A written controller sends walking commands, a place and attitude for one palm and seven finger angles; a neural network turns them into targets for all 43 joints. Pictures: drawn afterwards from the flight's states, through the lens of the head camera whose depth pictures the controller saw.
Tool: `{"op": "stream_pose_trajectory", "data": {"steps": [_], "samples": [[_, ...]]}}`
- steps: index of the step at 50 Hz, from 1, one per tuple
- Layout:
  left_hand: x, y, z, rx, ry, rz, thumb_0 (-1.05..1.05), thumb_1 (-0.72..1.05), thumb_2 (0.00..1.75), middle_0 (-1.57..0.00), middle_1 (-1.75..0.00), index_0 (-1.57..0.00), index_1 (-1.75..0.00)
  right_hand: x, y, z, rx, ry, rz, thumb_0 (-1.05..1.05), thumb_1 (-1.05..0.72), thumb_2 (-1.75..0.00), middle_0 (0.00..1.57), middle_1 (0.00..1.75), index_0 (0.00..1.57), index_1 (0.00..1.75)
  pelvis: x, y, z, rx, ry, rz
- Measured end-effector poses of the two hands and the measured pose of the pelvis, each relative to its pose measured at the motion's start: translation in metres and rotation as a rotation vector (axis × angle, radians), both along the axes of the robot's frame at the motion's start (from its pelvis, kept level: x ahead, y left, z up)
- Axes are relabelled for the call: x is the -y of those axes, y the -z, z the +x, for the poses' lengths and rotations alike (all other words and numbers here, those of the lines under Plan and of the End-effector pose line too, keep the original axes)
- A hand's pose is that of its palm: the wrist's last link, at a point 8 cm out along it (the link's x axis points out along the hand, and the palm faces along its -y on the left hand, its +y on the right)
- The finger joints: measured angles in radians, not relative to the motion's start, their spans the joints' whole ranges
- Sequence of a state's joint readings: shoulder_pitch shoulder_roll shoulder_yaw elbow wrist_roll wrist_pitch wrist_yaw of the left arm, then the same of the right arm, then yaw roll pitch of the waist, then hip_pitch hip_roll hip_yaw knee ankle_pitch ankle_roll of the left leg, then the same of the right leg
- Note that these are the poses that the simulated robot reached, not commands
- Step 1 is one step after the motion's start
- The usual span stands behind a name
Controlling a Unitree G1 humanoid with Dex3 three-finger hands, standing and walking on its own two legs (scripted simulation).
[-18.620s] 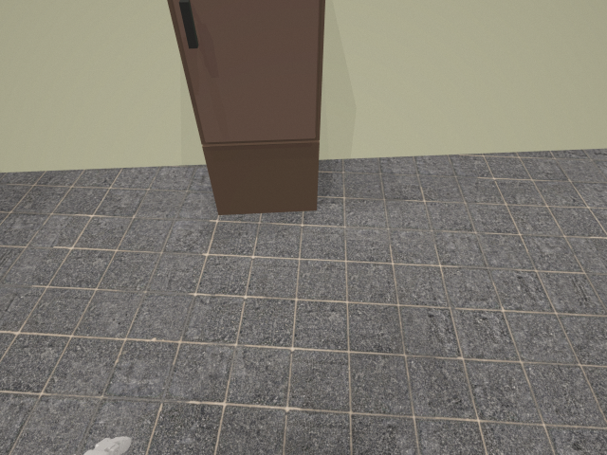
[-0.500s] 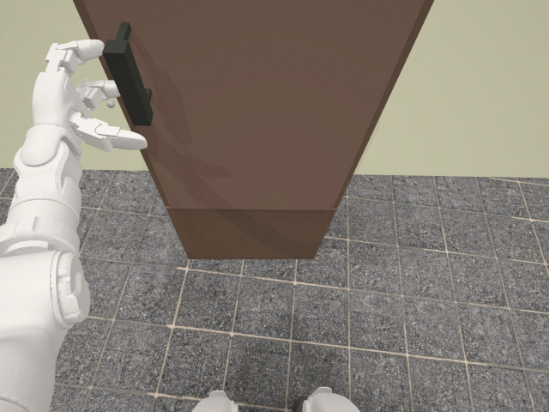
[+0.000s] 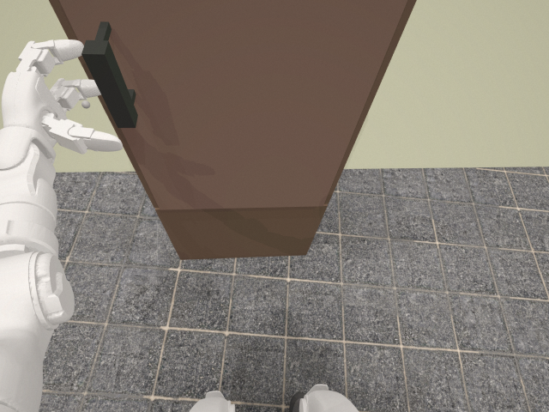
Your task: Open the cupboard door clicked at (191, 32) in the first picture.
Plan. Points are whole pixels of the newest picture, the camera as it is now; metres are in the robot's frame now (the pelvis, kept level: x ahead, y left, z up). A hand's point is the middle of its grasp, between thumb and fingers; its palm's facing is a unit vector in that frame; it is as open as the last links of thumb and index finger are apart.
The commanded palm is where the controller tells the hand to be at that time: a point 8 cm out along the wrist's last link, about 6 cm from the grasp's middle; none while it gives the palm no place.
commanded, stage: move the hooked fingers beside the handle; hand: left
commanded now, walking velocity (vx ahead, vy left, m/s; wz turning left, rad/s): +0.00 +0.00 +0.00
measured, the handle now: (116, 77) +0.55 +0.21 +0.12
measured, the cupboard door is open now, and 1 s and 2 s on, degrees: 0 0 0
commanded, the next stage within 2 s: slide the fingers in behind the handle in 1.98 s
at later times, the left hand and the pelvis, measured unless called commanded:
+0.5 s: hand (83, 105) +0.50 +0.24 +0.12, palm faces +0.04 -1.00 +0.00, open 14.8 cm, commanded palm +0.48 +0.27 +0.12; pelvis +0.01 +0.00 +0.00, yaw -1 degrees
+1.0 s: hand (54, 105) +0.48 +0.27 +0.13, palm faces +0.03 -1.00 -0.01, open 14.0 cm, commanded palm +0.47 +0.31 +0.12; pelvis +0.00 +0.00 +0.00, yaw -2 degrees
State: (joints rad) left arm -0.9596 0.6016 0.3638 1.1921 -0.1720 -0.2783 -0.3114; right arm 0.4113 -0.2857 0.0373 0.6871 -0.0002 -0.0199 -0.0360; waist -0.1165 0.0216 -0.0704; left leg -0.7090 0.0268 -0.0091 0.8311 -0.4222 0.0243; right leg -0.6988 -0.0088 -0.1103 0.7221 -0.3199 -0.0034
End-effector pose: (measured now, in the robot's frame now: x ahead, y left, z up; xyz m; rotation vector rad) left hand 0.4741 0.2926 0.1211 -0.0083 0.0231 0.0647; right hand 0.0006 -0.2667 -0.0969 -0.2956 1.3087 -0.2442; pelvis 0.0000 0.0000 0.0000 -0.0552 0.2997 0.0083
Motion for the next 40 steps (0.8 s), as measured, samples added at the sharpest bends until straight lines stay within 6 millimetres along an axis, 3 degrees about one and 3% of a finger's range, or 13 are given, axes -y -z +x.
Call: {"op": "stream_pose_trajectory", "data": {"steps": [26, 34, 40], "samples": [[-0.002, -0.001, -0.002, 0.004, 0.023, 0.012, -0.01, -0.50, 0.30, -0.30, -1.20, -0.15, -1.16, -0.005, -0.001, 0.012, 0.029, 0.033, 0.010, 0.01, -0.91, -0.90, 0.21, 0.30, 0.20, 0.30, -0.002, -0.003, 0.007, 0.012, 0.024, 0.002], [0.009, -0.006, 0.000, 0.016, 0.065, 0.000, -0.01, -0.50, 0.30, -0.30, -1.20, -0.24, -1.18, -0.001, -0.002, 0.011, 0.042, 0.047, 0.003, 0.01, -0.91, -0.90, 0.21, 0.30, 0.20, 0.30, 0.000, -0.004, 0.005, 0.019, 0.032, 0.006], [0.001, -0.005, 0.001, -0.012, 0.032, 0.013, -0.01, -0.50, 0.30, -0.31, -1.20, -0.28, -1.20, 0.003, -0.004, 0.004, 0.059, 0.068, -0.007, 0.01, -0.91, -0.90, 0.21, 0.30, 0.20, 0.30, 0.003, -0.003, 0.001, 0.014, 0.047, 0.011]]}}
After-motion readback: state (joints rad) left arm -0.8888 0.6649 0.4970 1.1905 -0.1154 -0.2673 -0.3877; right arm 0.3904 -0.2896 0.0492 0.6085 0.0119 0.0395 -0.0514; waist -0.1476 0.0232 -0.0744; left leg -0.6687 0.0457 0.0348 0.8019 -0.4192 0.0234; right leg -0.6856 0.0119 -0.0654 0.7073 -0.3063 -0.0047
